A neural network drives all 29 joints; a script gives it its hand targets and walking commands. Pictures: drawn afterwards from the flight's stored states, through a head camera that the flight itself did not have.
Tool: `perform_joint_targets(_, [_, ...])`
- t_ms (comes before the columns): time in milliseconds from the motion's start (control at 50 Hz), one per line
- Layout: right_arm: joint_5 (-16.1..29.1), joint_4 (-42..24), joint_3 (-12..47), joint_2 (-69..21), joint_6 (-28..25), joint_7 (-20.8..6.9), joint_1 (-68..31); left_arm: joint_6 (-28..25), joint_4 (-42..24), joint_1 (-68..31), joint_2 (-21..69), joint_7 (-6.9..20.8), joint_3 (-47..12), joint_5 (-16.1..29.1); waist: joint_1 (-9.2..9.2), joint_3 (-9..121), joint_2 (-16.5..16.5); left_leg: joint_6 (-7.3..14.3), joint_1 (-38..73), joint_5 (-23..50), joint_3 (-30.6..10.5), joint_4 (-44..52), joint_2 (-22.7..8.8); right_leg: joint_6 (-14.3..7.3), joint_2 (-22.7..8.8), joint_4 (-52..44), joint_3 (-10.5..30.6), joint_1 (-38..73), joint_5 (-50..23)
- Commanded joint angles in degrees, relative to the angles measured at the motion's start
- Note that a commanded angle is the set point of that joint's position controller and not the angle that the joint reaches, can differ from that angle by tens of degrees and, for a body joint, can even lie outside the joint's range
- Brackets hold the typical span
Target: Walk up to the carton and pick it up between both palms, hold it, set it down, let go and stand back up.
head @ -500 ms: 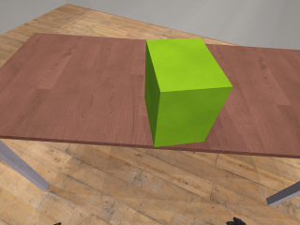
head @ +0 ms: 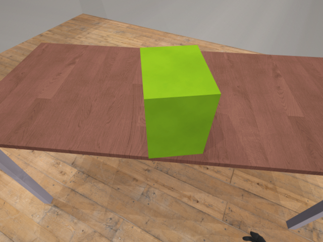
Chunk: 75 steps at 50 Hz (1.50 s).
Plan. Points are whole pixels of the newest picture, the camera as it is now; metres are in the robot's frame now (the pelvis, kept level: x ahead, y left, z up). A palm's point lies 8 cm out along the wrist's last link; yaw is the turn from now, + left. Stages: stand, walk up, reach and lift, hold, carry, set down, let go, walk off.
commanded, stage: walk up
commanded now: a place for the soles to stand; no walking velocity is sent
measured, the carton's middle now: (172, 102) +0.50 -0.03 +0.06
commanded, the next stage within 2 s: reach and lift in 0.84 s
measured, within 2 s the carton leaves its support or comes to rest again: neither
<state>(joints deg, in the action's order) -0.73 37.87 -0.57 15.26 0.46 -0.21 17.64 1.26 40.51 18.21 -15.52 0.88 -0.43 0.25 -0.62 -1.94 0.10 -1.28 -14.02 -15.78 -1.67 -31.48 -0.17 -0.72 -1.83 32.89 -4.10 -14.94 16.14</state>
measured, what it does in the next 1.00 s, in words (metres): stands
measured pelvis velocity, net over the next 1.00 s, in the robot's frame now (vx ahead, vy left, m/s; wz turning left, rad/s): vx -0.01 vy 0.02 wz -0.09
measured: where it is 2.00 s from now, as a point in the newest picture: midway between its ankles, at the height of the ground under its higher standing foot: outside the picture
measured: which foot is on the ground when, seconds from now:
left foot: down 0.00-1.00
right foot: down 0.00-1.00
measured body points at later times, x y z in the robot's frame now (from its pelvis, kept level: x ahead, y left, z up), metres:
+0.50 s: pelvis +0.01 +0.01 +0.00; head +0.01 +0.01 +0.45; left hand +0.10 +0.27 -0.11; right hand +0.08 -0.26 -0.11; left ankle +0.01 +0.14 -0.73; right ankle +0.02 -0.11 -0.73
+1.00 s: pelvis -0.01 +0.02 -0.01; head +0.04 +0.01 +0.44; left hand +0.17 +0.27 -0.11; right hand +0.12 -0.26 -0.13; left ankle +0.01 +0.14 -0.73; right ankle +0.02 -0.11 -0.73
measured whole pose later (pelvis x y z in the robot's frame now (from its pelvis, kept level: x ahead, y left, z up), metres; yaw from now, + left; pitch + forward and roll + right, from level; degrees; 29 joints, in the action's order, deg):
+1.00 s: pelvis -0.01 +0.02 -0.01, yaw -5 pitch -2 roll +0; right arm -4.5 49.9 -6.8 13.9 -7.5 -3.6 4.9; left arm 17.5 33.3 5.5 -16.5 -1.8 0.8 0.2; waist -0.4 -7.9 0.2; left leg -0.5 -17.5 -18.8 3.6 -38.4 -2.5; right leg 0.3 -0.8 38.3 -0.4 -19.7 16.9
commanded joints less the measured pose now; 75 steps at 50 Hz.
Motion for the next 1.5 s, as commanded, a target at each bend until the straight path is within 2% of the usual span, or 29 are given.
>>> perform_joint_targets(0, [0.11, -3.31, -2.29, 7.65, -1.23, 0.15, 0.14, -2.06, -4.16, 0.98, -8.47, -0.42, 2.90, -0.29, 0.17, -1.62, -0.51, 3.66, -0.77, 0.46, -4.69, 6.12, -3.90, -2.10, -5.47, -10.97, 10.18, -2.75, 3.34])
perform_joint_targets(20, [-0.03, -3.07, -2.35, 7.82, -1.32, 0.16, -0.01, -2.26, -4.11, 1.34, -8.29, -0.45, 2.66, -0.19, 0.19, -1.36, -0.12, 3.66, 0.36, 1.98, -4.64, 5.91, -4.17, -2.03, -5.41, -10.90, 10.16, -2.82, 1.98])
perform_joint_targets(60, [0.11, -2.40, -2.08, 7.45, -1.56, 0.12, 0.71, -2.53, -4.25, 1.42, -8.37, -0.56, 2.75, -0.37, 0.48, 1.80, -1.92, 3.57, 1.50, 4.28, -4.14, 5.22, -4.42, -1.99, -5.19, -10.68, 9.63, -0.50, -0.64])
perform_joint_targets(100, [0.03, -2.15, -1.91, 7.38, -1.62, 0.18, -0.22, -2.68, -4.41, 1.40, -8.23, -0.56, 2.77, -0.39, 0.51, 2.17, -0.83, 3.50, 2.01, 4.26, -3.33, 5.30, -4.37, -2.11, -5.38, -10.52, 10.28, -0.70, -2.31])
perform_joint_targets(320, [0.27, 0.21, -1.47, 8.03, -1.44, 0.36, -0.86, -2.63, -4.31, 3.38, -7.98, -0.81, 2.72, -0.31, 0.08, 2.39, -0.49, 3.41, 1.95, 6.33, -2.29, 6.74, -5.65, -1.77, -3.94, -8.42, 9.65, 1.17, -9.02])
perform_joint_targets(460, [0.54, 0.41, -1.39, 8.32, -1.29, 0.40, -1.64, -2.46, -4.38, 3.27, -7.75, -1.09, 2.72, -0.51, -0.10, 0.58, 0.67, 3.56, 0.89, 6.28, -1.61, 7.53, -5.90, -1.34, -3.35, -7.66, 10.24, 1.37, -9.92])
perform_joint_targets(540, [0.48, 0.77, -1.25, 8.29, -1.15, 0.39, -1.01, -2.44, -4.15, 3.03, -7.86, -1.11, 2.78, -0.42, 0.16, 1.59, -0.10, 3.61, 1.71, 3.00, -1.61, 8.28, -6.09, -1.44, -3.14, -8.27, 10.77, 0.51, -7.00])
perform_joint_targets(640, [0.44, 0.76, -1.13, 8.09, -1.19, 0.34, -1.00, -2.45, -4.10, 2.66, -7.93, -1.22, 2.95, -0.59, 0.38, -0.33, -0.92, 3.43, 1.00, 3.13, -0.59, 8.19, -6.08, -1.25, -3.02, -8.08, 11.67, -0.29, -8.19])
perform_joint_targets(700, [0.59, 0.78, -1.23, 8.16, -1.20, 0.33, -1.46, -2.59, -3.95, 3.09, -7.85, -1.28, 2.95, -0.60, 0.29, 1.70, 1.03, 3.82, 2.25, 2.81, -0.39, 8.48, -6.28, -1.22, -2.64, -7.69, 11.80, -0.01, -8.48])
perform_joint_targets(760, [0.63, 0.96, -1.16, 8.45, -1.20, 0.29, -1.41, -2.62, -3.92, 2.94, -8.03, -1.36, 3.03, -0.72, 0.08, 1.21, 0.57, 3.77, 1.58, 3.63, 0.04, 8.73, -6.54, -0.81, -2.27, -6.77, 11.65, 0.74, -9.86])
perform_joint_targets(780, [0.46, 0.78, -1.36, 8.71, -1.10, 0.36, -1.46, -2.59, -3.87, 3.23, -7.57, -1.31, 2.87, -0.68, 0.13, 0.89, 1.15, 3.81, 2.00, 2.72, 0.35, 8.74, -6.61, -0.84, -2.27, -6.85, 11.93, -0.32, -9.27])
perform_joint_targets(820, [0.49, 0.96, -1.22, 8.29, -0.89, 0.36, -1.24, -2.53, -3.87, 3.14, -8.01, -1.36, 2.96, -0.60, 0.34, 0.54, -0.76, 3.94, 2.12, 1.36, 0.35, 8.57, -6.62, -0.86, -2.22, -7.55, 12.30, -1.27, -7.67])
perform_joint_targets(840, [-6.09, 5.23, -7.41, 2.70, -8.60, -1.29, -30.05, 6.49, -10.37, -30.15, -10.42, -2.70, 4.24, 0.91, -0.89, -2.07, 4.68, 1.25, -15.95, -13.11, 5.48, 4.73, -3.89, -2.96, 2.26, 0.98, 0.96, -3.13, 11.70])
perform_joint_targets(860, [-5.91, 7.09, -8.05, 6.66, -9.98, -3.34, -23.37, 10.79, -11.23, -24.76, -6.66, -4.45, 1.55, -0.50, 0.46, -6.19, 7.51, 2.60, -23.58, -22.29, 3.69, 7.98, -6.41, -2.43, 4.01, 5.49, -0.86, 6.01, 7.41])
perform_joint_targets(880, [-5.79, 7.46, -9.32, 6.35, -10.55, -3.94, -21.21, 13.04, -11.38, -22.49, -7.15, -3.99, 2.06, 0.31, 1.17, -2.16, 1.31, 1.54, -18.50, -12.76, 6.23, 3.62, -4.65, -2.93, 1.77, 5.39, -0.49, 2.86, 5.53])
perform_joint_targets(900, [-5.76, 6.35, -9.63, 6.35, -11.42, -3.74, -19.96, 14.98, -13.87, -21.82, -7.49, -3.48, 2.32, 0.97, 1.23, 1.10, -1.64, 0.84, -8.59, -9.28, 5.96, 0.57, -3.97, -2.81, 0.36, 2.24, 0.65, -4.22, 3.81])
perform_joint_targets(920, [-4.83, 5.05, -9.41, 6.59, -11.39, -3.35, -17.44, 16.57, -16.42, -20.03, -6.98, -3.01, 2.46, 0.87, 1.10, 4.24, -2.59, 1.11, -2.85, -6.53, 5.82, -0.12, -3.92, -2.36, 0.69, -0.03, 0.90, -3.99, 0.97])
perform_joint_targets(940, [-3.25, 5.33, -9.41, 7.24, -10.92, -3.30, -13.42, 17.83, -18.40, -16.53, -5.70, -2.77, 2.28, -0.06, 1.01, 6.95, -1.19, 1.62, 0.10, -4.73, 5.28, 1.73, -4.48, -1.96, 2.03, -1.07, 0.31, 0.95, -3.04])
perform_joint_targets(960, [-1.87, 6.29, -9.43, 8.20, -10.74, -3.14, -9.35, 18.55, -20.03, -12.15, -4.60, -2.39, 2.66, -1.26, 1.57, 9.31, 0.01, 1.65, 0.67, 0.68, 5.06, 3.49, -4.59, -1.58, 3.67, -0.77, -0.35, 7.56, -9.78])
perform_joint_targets(980, [-1.16, 6.92, -8.43, 8.99, -10.51, -3.07, -6.92, 18.72, -19.83, -8.53, -4.62, -1.84, 3.68, -1.76, 1.86, 9.92, -1.36, 0.91, 3.24, 8.81, 5.83, 4.04, -3.53, -1.36, 4.04, -2.18, -0.24, 10.88, -15.13])
perform_joint_targets(1000, [-0.32, 6.21, -7.91, 9.43, -10.58, -3.23, -6.78, 18.41, -20.60, -7.23, -4.52, -1.75, 4.18, -2.24, 1.38, 10.25, -0.46, -0.14, 6.39, 14.79, 5.72, 4.46, -2.70, -1.20, 4.63, -3.73, -0.42, 11.19, -17.80])
perform_joint_targets(1020, [0.38, 5.42, -7.47, 10.13, -10.37, -3.73, -6.88, 17.88, -21.49, -6.03, -3.63, -2.29, 3.98, -2.51, 1.07, 9.17, 1.26, -0.60, 7.25, 16.48, 5.00, 6.25, -2.38, -1.30, 5.47, -5.46, -0.58, 12.78, -17.68])
perform_joint_targets(1060, [-0.11, 2.14, -6.30, 9.77, -9.85, -4.19, -8.31, 17.06, -19.55, -5.94, -3.71, -2.62, 4.32, -1.85, 1.11, 4.86, -1.94, -0.55, 7.63, 15.50, 5.73, 8.04, -0.35, -0.97, 4.59, -9.33, 0.94, 11.77, -16.87])
perform_joint_targets(1200, [0.59, -7.75, -4.10, 4.24, -6.89, -4.49, -10.07, 15.23, -22.89, -12.58, -3.05, -3.56, 5.38, -1.96, -0.84, -2.71, -1.41, 0.46, 6.81, 4.20, 7.20, 13.32, 0.93, -0.09, 1.84, -15.87, 3.86, 8.73, -6.14])
perform_joint_targets(1220, [0.79, -8.59, -4.40, 4.13, -6.67, -4.54, -9.71, 14.59, -24.16, -12.64, -3.03, -3.88, 5.37, -2.14, -1.00, -1.66, -0.97, 0.42, 7.45, 4.65, 7.16, 13.45, 0.76, -0.07, 1.68, -15.77, 3.99, 9.05, -7.39])
perform_joint_targets(1280, [1.75, -10.59, -3.63, 3.52, -6.43, -4.27, -7.30, 12.96, -25.53, -11.08, -2.30, -3.79, 5.27, -1.07, -0.08, 0.94, -2.78, 0.57, 10.46, 7.73, 7.06, 13.17, 0.85, 0.58, 1.04, -16.56, 5.18, 9.18, -12.91])
perform_joint_targets(1340, [2.91, -10.63, -3.78, 4.48, -8.46, -4.40, -5.31, 9.83, -28.46, -8.89, -1.64, -4.26, 4.71, -0.77, 0.44, 4.68, -1.23, -0.16, 13.05, 13.72, 6.17, 12.19, 0.91, 0.68, 1.40, -15.94, 4.86, 9.96, -19.84])
perform_joint_targets(1440, [3.45, -12.89, -4.77, 5.82, -11.70, -4.17, -4.33, 6.05, -29.79, -5.25, -0.35, -4.62, 2.79, 0.72, 0.75, 5.49, -3.53, -0.22, 14.06, 16.34, 5.38, 13.27, 0.70, 0.63, 2.38, -17.05, 4.03, 10.54, -20.81])
perform_joint_targets(1480, [4.28, -11.88, -4.45, 5.71, -11.92, -4.39, -3.57, 5.00, -30.72, -4.02, 0.51, -4.98, 2.39, 0.32, 0.19, 4.37, -2.55, -0.56, 14.55, 18.21, 5.16, 14.03, 0.70, 0.13, 2.54, -17.55, 3.81, 11.01, -21.08])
